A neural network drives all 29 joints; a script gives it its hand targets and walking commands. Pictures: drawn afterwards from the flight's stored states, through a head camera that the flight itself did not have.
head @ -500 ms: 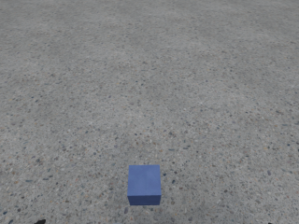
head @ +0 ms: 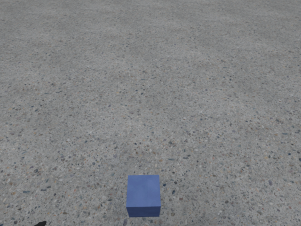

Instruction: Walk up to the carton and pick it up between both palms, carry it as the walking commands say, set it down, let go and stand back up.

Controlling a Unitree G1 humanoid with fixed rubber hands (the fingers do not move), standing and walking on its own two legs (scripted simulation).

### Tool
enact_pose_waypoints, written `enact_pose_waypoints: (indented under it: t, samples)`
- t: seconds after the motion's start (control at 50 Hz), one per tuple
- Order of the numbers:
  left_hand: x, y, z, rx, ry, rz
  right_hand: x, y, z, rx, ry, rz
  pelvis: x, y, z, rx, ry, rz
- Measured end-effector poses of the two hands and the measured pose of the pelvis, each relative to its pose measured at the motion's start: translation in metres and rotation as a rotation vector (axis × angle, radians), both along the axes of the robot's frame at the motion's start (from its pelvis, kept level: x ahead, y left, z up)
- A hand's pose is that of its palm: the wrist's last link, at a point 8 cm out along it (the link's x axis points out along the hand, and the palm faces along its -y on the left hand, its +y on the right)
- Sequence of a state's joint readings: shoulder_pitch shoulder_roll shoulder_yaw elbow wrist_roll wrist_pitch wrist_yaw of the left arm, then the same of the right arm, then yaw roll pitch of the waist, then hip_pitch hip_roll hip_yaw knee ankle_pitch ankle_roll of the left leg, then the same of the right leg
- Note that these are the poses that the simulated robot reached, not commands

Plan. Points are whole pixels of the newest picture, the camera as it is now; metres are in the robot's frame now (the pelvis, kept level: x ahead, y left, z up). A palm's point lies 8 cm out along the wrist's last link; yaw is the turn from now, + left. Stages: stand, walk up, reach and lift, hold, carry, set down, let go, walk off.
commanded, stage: walk up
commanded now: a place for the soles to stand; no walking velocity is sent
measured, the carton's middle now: (143, 196) +0.41 +0.05 -0.65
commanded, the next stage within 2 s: reach and lift in 0.34 s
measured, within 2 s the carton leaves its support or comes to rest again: neither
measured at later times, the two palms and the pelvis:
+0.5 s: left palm out of the picture +0.13 +0.32 -0.08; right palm out of the picture +0.14 -0.30 -0.08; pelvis -0.01 +0.01 +0.00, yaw +1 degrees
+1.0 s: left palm (61, 207) +0.21 +0.29 -0.12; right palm (238, 203) +0.23 -0.25 -0.12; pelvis -0.02 +0.01 -0.03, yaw +1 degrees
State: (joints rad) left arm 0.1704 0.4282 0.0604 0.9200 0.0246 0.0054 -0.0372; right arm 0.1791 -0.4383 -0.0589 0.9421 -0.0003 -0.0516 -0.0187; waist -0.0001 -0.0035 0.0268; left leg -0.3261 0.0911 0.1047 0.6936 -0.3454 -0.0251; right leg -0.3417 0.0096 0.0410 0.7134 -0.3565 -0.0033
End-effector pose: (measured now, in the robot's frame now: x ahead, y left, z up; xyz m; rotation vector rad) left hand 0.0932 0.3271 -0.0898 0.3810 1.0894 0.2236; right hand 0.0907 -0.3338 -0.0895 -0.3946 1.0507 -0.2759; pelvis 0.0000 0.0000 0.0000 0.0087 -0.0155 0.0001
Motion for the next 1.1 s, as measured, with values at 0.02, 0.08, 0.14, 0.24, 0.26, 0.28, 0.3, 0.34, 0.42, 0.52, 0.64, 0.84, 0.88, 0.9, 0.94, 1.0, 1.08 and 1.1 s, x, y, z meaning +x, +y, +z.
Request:
enact_pose_waypoints:
  t: [0.02,0.08,0.14,0.24,0.26,0.28,0.3,0.34,0.42,0.52,0.64,0.84,0.88,0.9,0.94,1.0,1.08,1.1]
  samples:
    - [0.000,0.000,0.000,0.000,0.001,0.001,0.002,0.000,0.000,0.001,-0.004,0.001,0.000,0.000,0.000,0.000,0.000,0.000]
    - [0.000,0.001,0.001,0.001,-0.001,0.001,0.006,0.002,0.001,0.001,-0.015,0.003,0.000,0.001,0.000,-0.001,0.000,0.000]
    - [0.001,0.002,0.000,-0.002,-0.003,0.001,0.007,0.003,0.003,-0.001,-0.015,0.004,0.001,0.002,0.001,-0.003,0.003,0.000]
    - [0.004,0.004,-0.001,-0.010,-0.005,0.001,0.007,0.004,0.004,-0.006,-0.001,0.003,0.003,0.004,0.002,-0.006,0.008,0.000]
    - [0.004,0.004,-0.001,-0.012,-0.004,0.002,0.006,0.004,0.005,-0.008,0.001,0.003,0.003,0.005,0.002,-0.007,0.009,0.000]
    - [0.004,0.004,-0.002,-0.014,-0.002,0.002,0.006,0.004,0.005,-0.010,0.004,0.003,0.004,0.005,0.002,-0.007,0.010,0.000]
    - [0.004,0.003,-0.003,-0.015,0.000,0.003,0.006,0.004,0.006,-0.012,0.006,0.002,0.004,0.005,0.002,-0.007,0.010,0.000]
    - [0.003,0.003,-0.004,-0.017,0.004,0.005,0.006,0.004,0.006,-0.013,0.009,0.003,0.004,0.005,0.002,-0.007,0.011,0.000]
    - [0.019,-0.006,0.004,-0.035,-0.031,-0.034,0.025,0.014,0.012,0.020,-0.015,0.030,-0.004,0.006,0.002,-0.006,0.001,0.010]
    - [0.042,-0.005,0.008,-0.043,-0.051,-0.040,0.054,0.034,0.011,0.068,-0.038,0.046,-0.012,0.010,0.002,-0.006,-0.009,0.014]
    - [0.056,-0.012,0.003,-0.061,-0.059,-0.028,0.075,0.054,0.003,0.121,-0.056,0.034,-0.006,0.015,0.002,-0.008,0.035,0.018]
    - [0.085,-0.030,-0.021,-0.093,-0.093,-0.028,0.110,0.070,-0.016,0.150,-0.095,0.057,-0.008,0.015,-0.012,-0.004,0.183,0.018]
    - [0.094,-0.033,-0.025,-0.095,-0.111,-0.034,0.119,0.072,-0.019,0.152,-0.111,0.062,-0.011,0.014,-0.015,-0.002,0.213,0.019]
    - [0.098,-0.035,-0.026,-0.097,-0.120,-0.038,0.123,0.073,-0.021,0.151,-0.120,0.064,-0.013,0.013,-0.017,-0.001,0.228,0.019]
    - [0.106,-0.038,-0.028,-0.099,-0.138,-0.044,0.130,0.075,-0.024,0.152,-0.137,0.069,-0.016,0.012,-0.020,0.001,0.254,0.020]
    - [0.117,-0.042,-0.032,-0.101,-0.159,-0.053,0.141,0.079,-0.029,0.158,-0.154,0.079,-0.021,0.010,-0.025,0.004,0.285,0.021]
    - [0.131,-0.047,-0.038,-0.109,-0.172,-0.066,0.155,0.086,-0.038,0.164,-0.163,0.086,-0.029,0.009,-0.031,0.006,0.313,0.023]
    - [0.136,-0.048,-0.040,-0.112,-0.178,-0.070,0.159,0.088,-0.040,0.166,-0.170,0.089,-0.030,0.009,-0.033,0.006,0.320,0.024]
